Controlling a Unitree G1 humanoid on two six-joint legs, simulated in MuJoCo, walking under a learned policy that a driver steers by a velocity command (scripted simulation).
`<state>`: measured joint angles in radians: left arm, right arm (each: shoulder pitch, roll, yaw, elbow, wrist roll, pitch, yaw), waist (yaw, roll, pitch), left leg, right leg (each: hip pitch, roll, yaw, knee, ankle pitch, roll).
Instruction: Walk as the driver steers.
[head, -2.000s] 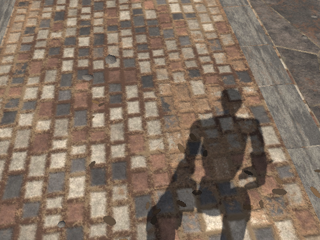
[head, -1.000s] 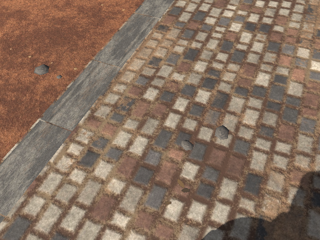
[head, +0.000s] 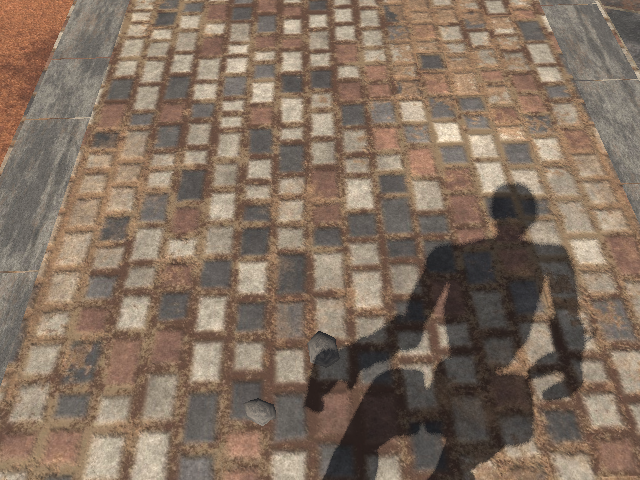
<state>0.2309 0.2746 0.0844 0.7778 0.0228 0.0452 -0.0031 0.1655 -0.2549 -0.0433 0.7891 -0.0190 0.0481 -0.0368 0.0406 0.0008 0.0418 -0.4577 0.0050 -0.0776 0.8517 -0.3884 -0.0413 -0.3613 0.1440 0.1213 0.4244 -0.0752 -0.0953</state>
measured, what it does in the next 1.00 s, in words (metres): steps on the spot, turning right: left foot, then right foot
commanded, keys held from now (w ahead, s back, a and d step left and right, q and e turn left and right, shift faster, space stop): e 0.24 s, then no key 0.52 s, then w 0.24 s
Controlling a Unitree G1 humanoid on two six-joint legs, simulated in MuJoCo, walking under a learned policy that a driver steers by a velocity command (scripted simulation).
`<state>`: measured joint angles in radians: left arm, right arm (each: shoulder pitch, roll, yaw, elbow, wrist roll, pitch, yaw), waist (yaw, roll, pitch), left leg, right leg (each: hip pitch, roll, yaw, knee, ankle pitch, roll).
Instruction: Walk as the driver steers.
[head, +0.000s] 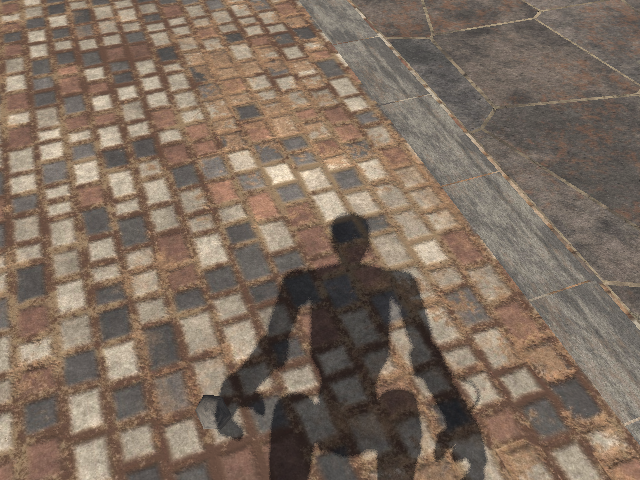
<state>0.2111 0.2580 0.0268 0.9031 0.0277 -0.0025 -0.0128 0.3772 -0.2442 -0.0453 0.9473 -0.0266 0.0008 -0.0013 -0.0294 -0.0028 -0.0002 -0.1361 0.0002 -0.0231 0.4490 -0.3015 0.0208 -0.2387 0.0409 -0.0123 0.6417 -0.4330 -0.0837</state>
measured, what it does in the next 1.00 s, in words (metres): walks ahead: left foot, then right foot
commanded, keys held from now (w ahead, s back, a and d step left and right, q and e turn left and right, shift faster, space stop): w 0.44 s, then no key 0.56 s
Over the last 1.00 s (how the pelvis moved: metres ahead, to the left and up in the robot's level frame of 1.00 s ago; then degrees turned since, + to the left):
0.01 0.02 0.00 -16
